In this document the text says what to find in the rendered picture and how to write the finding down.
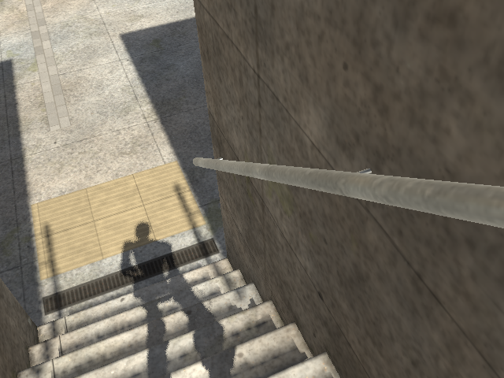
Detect stairs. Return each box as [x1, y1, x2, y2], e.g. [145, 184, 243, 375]
[17, 258, 340, 378]

